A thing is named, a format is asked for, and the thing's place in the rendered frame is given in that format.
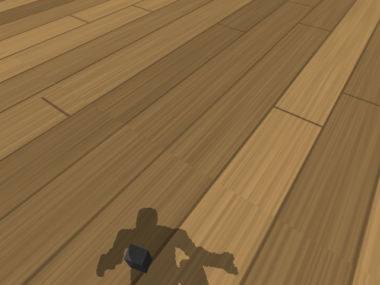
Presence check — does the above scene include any carton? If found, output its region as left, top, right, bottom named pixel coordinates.
left=124, top=244, right=152, bottom=273

